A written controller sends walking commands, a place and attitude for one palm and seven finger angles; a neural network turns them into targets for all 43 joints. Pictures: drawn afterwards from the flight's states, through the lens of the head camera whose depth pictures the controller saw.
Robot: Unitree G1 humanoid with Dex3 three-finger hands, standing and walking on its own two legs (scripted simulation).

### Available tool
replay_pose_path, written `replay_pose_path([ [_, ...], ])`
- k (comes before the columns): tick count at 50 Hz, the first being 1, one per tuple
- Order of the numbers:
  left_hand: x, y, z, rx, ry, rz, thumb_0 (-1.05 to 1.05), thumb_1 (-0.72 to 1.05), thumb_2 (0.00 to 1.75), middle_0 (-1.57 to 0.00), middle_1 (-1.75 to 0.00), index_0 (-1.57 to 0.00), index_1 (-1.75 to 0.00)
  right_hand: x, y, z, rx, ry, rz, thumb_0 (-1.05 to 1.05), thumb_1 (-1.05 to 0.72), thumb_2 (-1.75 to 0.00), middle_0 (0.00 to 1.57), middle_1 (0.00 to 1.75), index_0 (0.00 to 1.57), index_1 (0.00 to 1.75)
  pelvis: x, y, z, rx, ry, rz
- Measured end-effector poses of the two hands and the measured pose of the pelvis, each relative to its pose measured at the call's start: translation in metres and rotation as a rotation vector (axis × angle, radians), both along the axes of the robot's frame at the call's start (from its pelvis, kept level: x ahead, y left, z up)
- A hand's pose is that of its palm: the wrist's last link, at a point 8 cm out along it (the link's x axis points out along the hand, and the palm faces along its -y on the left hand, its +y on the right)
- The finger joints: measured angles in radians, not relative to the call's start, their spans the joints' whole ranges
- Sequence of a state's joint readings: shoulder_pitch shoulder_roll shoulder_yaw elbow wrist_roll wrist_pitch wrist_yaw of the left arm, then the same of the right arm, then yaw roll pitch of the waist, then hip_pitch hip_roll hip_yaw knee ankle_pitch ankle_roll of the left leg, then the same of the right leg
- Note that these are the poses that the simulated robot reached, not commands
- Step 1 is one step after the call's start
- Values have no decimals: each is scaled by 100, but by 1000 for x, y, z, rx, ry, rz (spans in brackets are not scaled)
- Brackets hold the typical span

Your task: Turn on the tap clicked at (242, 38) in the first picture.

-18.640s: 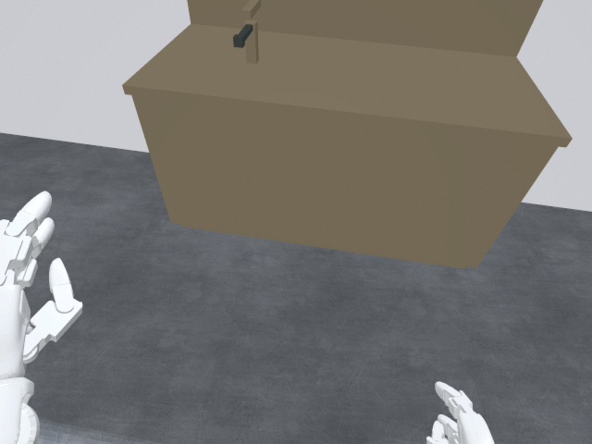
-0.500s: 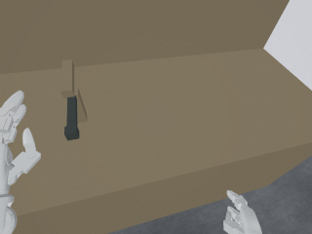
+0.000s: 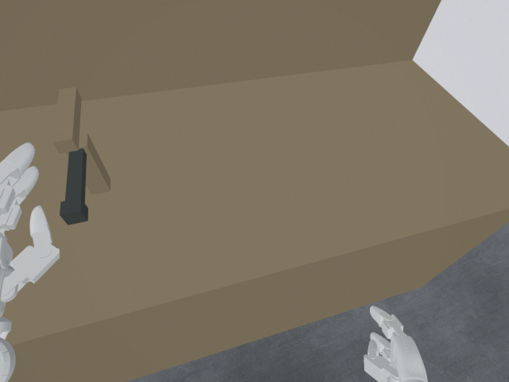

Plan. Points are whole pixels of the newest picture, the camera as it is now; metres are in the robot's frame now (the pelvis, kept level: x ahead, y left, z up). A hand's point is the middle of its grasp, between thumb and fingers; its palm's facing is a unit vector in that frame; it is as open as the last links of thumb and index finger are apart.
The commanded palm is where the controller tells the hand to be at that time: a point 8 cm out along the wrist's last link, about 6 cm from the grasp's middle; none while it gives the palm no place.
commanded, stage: shuffle to correct the standing spot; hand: left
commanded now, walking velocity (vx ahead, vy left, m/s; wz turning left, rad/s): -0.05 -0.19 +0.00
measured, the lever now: (74, 211) +0.32 +0.30 +0.07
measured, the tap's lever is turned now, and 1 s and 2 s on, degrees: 0 0 0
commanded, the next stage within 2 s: come to a stop and stand still in 0.20 s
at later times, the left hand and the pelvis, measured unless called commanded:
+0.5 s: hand (48, 220) +0.24 +0.25 +0.18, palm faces +0.38 -0.76 -0.53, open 7.4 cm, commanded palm +0.16 +0.26 +0.18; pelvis +0.00 -0.02 +0.00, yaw +1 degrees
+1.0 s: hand out of the picture +0.21 +0.31 +0.17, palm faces +0.41 -0.84 -0.35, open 7.4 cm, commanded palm +0.15 +0.34 +0.18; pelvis -0.01 +0.06 +0.00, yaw -1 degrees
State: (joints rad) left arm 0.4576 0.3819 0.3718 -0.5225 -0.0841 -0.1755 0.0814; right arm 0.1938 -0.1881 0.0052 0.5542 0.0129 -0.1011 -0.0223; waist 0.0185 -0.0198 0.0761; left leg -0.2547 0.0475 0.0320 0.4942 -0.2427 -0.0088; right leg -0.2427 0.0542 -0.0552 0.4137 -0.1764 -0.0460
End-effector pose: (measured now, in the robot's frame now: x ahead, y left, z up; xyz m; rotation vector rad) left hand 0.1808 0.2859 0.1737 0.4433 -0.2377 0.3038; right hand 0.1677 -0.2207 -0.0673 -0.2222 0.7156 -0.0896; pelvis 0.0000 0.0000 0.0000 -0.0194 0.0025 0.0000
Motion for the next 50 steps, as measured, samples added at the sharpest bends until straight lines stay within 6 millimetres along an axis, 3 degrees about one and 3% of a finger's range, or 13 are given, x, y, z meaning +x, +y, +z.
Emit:
replay_pose_path([
  [12, 4, -27, 2, 13, 14, -23, 1, 88, 90, -22, -30, -21, -30, -8, -40, -5, -30, 13, -54, 1, -90, -90, 20, 30, 20, 30, 1, -22, -3, 1, 16, -2],
  [21, 7, -27, 1, 21, 22, -13, 1, 88, 90, -22, -30, -21, -30, -9, -43, -6, -33, 31, -66, 1, -90, -90, 20, 30, 20, 30, 6, -23, -3, 1, 14, 1],
  [23, 10, -22, 8, 87, 13, -12, 1, 88, 90, -22, -30, -21, -30, -8, -40, -7, -40, 30, -45, 1, -90, -90, 20, 30, 20, 30, 6, -22, -2, -1, 9, 3],
  [25, 20, 0, 31, 205, -69, 10, 1, 88, 90, -22, -30, -22, -30, -10, -35, -10, -50, 50, 2, 1, -90, -90, 20, 30, 20, 30, 2, -23, -2, 5, 6, 11],
  [28, 30, 23, 50, 211, -147, 75, 1, 88, 90, -22, -30, -22, -30, -10, -28, -15, -16, 48, 26, 1, -90, -90, 20, 30, 20, 30, -4, -16, -3, 10, 3, -11],
  [30, 30, 20, 44, 170, -124, 60, 1, 89, 90, -21, -30, -21, -30, -12, -23, -15, 23, 22, 2, 1, -90, -90, 20, 30, 20, 30, -5, -7, -2, 12, 0, -25],
  [34, 20, -1, 9, 91, 22, -49, 1, 89, 90, -21, -30, -21, -30, -18, -9, -11, 48, -10, -50, 1, -90, -90, 20, 30, 20, 30, -4, 8, -1, 11, -9, -38],
  [38, 5, 5, -17, 26, 103, -75, 1, 88, 90, -22, -30, -21, -30, -24, 10, -6, 22, 0, -49, 1, -90, -90, 20, 30, 20, 30, -5, 19, 0, 6, -17, -31],
  [41, -3, 24, -18, 12, 72, -30, 1, 88, 90, -22, -30, -22, -30, -24, 25, -3, 0, 8, -12, 1, -90, -90, 20, 30, 20, 30, -7, 28, 0, 0, -24, -24],
  [45, -8, 50, -5, 11, -30, 33, 1, 88, 90, -22, -30, -22, -30, -19, 47, -1, -6, -3, 41, 1, -90, -90, 20, 30, 20, 30, -9, 41, 0, -5, -31, -13],
  [50, -9, 65, 4, 5, -109, 39, 1, 88, 90, -21, -30, -21, -30, -9, 73, 5, 8, -41, 76, 1, -90, -90, 20, 30, 20, 30, -9, 57, 0, -6, -33, -9],
])
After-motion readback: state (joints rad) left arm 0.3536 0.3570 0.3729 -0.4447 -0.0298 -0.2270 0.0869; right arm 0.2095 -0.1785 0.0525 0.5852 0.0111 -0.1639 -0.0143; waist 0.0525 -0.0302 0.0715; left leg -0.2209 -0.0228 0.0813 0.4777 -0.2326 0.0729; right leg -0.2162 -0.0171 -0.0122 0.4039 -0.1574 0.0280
